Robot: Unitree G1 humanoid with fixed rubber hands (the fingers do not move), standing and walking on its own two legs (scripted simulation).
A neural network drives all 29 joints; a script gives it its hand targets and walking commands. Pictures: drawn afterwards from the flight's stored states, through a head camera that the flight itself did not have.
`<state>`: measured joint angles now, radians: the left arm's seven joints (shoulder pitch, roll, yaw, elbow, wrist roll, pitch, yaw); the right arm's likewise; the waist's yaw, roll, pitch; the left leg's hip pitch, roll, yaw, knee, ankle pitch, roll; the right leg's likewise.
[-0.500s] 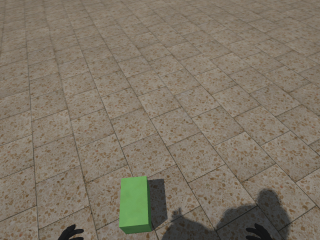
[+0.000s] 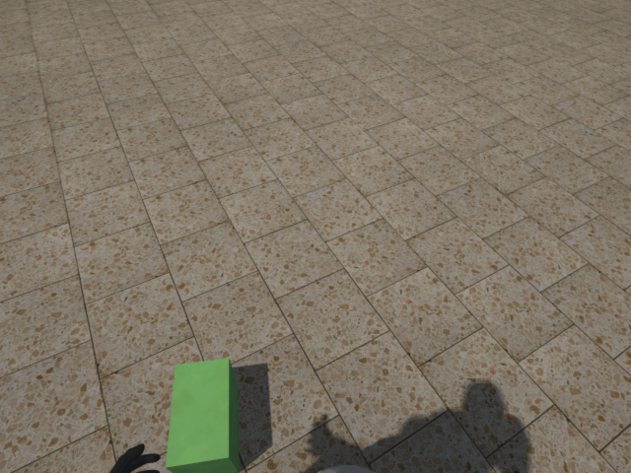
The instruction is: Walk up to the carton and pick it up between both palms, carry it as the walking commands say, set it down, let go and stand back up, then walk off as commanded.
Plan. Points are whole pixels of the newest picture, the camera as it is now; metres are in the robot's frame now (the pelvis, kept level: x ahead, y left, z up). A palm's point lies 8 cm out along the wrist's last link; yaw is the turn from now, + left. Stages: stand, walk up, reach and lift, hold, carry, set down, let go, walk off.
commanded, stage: walk off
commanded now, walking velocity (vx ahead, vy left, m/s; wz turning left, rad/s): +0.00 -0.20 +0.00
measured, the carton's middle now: (207, 419) +0.39 +0.27 -0.65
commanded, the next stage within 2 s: none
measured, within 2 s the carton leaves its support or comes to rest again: neither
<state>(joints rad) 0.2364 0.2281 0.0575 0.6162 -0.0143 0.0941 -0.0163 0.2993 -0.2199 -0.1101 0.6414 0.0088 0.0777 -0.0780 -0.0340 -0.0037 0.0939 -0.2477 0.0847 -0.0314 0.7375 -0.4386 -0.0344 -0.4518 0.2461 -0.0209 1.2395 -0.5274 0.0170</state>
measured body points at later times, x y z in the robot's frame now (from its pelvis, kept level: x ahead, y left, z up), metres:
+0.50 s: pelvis +0.01 -0.17 +0.02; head +0.04 -0.20 +0.46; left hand +0.14 +0.07 -0.08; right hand +0.10 -0.44 -0.12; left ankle -0.03 -0.02 -0.62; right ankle +0.01 -0.18 -0.71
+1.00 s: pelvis +0.02 -0.35 -0.02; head +0.03 -0.37 +0.43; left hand +0.17 -0.11 -0.11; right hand +0.07 -0.62 -0.15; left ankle -0.03 -0.09 -0.70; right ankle +0.02 -0.45 -0.72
